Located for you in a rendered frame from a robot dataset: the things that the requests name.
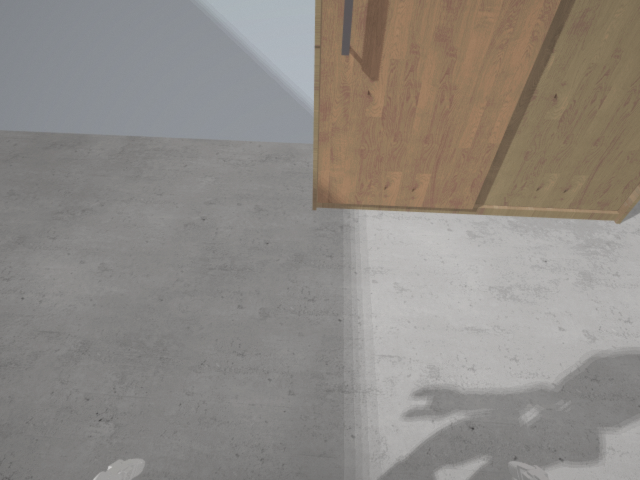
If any wardrobe door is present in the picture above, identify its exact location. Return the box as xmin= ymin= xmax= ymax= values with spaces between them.
xmin=475 ymin=0 xmax=640 ymax=210
xmin=317 ymin=0 xmax=561 ymax=209

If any left robot hand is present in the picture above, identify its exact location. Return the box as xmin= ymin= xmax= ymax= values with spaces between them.
xmin=93 ymin=458 xmax=145 ymax=480

